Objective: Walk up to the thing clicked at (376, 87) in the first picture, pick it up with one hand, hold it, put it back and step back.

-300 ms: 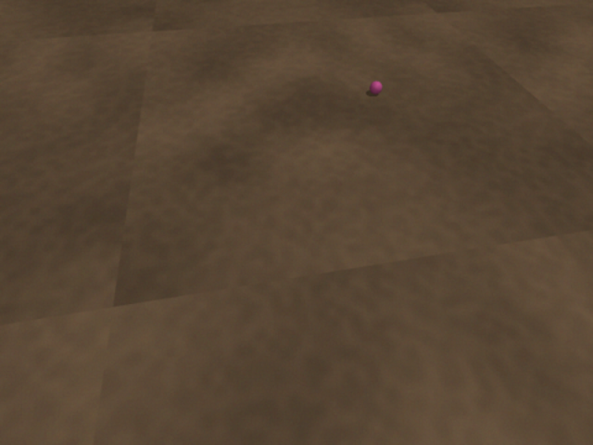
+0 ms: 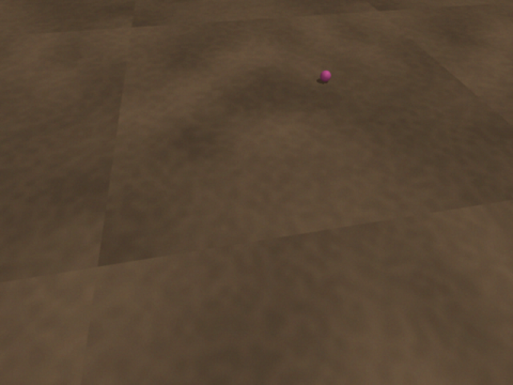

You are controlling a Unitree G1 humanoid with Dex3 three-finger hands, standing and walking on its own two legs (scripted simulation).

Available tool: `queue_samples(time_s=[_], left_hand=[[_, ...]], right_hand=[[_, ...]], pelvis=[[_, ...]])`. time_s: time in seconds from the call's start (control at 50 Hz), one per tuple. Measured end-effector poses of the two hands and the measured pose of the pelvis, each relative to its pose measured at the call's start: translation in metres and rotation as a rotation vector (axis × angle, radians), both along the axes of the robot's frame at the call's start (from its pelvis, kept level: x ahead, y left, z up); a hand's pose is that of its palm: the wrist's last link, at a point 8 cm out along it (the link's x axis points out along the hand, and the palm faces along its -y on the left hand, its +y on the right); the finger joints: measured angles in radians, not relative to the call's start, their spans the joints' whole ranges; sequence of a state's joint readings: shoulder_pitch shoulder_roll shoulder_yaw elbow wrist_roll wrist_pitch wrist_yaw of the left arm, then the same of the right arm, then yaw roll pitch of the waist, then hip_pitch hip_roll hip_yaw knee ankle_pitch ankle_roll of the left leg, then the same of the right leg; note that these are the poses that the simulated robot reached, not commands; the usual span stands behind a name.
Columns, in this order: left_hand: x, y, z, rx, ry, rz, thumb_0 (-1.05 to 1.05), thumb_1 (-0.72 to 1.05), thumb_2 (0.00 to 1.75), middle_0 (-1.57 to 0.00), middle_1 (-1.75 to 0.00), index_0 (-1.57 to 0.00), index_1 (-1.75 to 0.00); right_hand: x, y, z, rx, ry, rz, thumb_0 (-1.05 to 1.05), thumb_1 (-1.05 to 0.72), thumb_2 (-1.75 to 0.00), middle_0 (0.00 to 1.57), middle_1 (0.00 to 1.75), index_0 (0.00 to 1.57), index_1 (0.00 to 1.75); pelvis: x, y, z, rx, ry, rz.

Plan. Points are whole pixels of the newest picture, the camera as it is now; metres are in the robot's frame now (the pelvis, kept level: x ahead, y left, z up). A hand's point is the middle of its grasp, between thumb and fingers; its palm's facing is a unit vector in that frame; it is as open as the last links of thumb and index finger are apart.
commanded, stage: stand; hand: left
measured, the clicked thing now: (325, 76) +2.25 -0.49 -0.74
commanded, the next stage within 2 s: walk up in 0.82 s
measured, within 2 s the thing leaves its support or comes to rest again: neither
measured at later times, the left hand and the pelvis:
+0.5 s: hand out of the picture +0.08 +0.25 -0.15, palm faces -0.02 -0.94 -0.35, open 7.4 cm; pelvis +0.00 +0.00 +0.00, yaw +0 degrees
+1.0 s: hand out of the picture +0.13 +0.26 -0.14, palm faces -0.12 -0.93 -0.35, open 7.4 cm; pelvis +0.03 -0.02 +0.00, yaw -5 degrees
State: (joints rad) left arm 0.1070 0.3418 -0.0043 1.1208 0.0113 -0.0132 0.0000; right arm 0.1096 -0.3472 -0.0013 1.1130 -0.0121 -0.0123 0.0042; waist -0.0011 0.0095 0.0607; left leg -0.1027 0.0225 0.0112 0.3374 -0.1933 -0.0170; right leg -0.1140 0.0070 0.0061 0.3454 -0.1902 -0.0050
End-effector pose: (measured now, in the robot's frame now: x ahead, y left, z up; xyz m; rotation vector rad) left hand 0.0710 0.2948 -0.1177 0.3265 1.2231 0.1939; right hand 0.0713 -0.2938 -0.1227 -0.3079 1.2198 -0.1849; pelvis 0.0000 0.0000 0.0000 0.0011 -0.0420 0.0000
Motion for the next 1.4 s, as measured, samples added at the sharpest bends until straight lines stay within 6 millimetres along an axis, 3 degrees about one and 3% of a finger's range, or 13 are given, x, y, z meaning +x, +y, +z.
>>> queue_samples(time_s=[0.28, 0.86, 0.94, 1.08, 1.16, 1.22, 1.3, 1.4], left_hand=[[0.007, -0.001, 0.001, -0.002, -0.011, 0.0, 0.0, 0.9, 0.89, -0.2, -0.3, -0.21, -0.3], [0.003, 0.004, 0.002, -0.014, -0.004, 0.0, 0.0, 0.9, 0.89, -0.2, -0.3, -0.21, -0.3], [0.024, 0.008, 0.007, -0.005, 0.007, -0.067, 0.01, 0.9, 0.89, -0.2, -0.3, -0.21, -0.3], [0.101, -0.009, 0.029, 0.033, -0.081, -0.154, 0.01, 0.9, 0.9, -0.2, -0.3, -0.2, -0.3], [0.152, -0.035, 0.03, 0.089, -0.128, -0.19, 0.01, 0.9, 0.9, -0.2, -0.3, -0.2, -0.3], [0.175, -0.06, 0.026, 0.103, -0.194, -0.176, 0.0, 0.9, 0.9, -0.2, -0.3, -0.2, -0.3], [0.181, -0.093, 0.029, 0.063, -0.152, -0.161, 0.0, 0.9, 0.9, -0.2, -0.3, -0.2, -0.3], [0.201, -0.116, 0.024, 0.027, -0.067, -0.167, 0.0, 0.9, 0.89, -0.2, -0.3, -0.21, -0.3]], right_hand=[[0.004, -0.002, 0.002, -0.006, -0.004, 0.002, 0.01, -0.91, -0.9, 0.2, 0.3, 0.21, 0.3], [0.004, -0.003, 0.003, 0.003, -0.02, -0.004, 0.01, -0.91, -0.9, 0.2, 0.3, 0.21, 0.3], [0.0, -0.024, 0.009, -0.012, -0.115, -0.056, 0.01, -0.9, -0.9, 0.2, 0.3, 0.21, 0.3], [-0.011, -0.093, 0.009, -0.072, -0.079, -0.13, 0.01, -0.9, -0.9, 0.2, 0.3, 0.21, 0.3], [0.006, -0.141, -0.01, -0.088, -0.076, -0.175, 0.01, -0.9, -0.9, 0.2, 0.3, 0.21, 0.3], [0.033, -0.166, -0.022, -0.091, -0.051, -0.17, 0.01, -0.91, -0.9, 0.2, 0.3, 0.21, 0.3], [0.088, -0.171, -0.01, -0.038, -0.105, -0.142, 0.02, -0.91, -0.9, 0.19, 0.3, 0.2, 0.3], [0.15, -0.17, 0.011, 0.009, -0.167, -0.109, 0.01, -0.91, -0.9, 0.2, 0.3, 0.2, 0.3]], pelvis=[[0.004, 0.0, 0.001, 0.0, 0.0, 0.002], [0.008, 0.001, 0.0, 0.005, 0.011, -0.013], [0.016, -0.006, -0.003, 0.017, 0.028, -0.061], [0.054, -0.042, -0.009, 0.032, 0.006, -0.12], [0.089, -0.079, -0.028, 0.04, -0.004, -0.152], [0.109, -0.1, -0.037, 0.008, -0.006, -0.158], [0.138, -0.114, -0.02, -0.004, -0.01, -0.177], [0.183, -0.131, -0.006, -0.007, 0.001, -0.209]])
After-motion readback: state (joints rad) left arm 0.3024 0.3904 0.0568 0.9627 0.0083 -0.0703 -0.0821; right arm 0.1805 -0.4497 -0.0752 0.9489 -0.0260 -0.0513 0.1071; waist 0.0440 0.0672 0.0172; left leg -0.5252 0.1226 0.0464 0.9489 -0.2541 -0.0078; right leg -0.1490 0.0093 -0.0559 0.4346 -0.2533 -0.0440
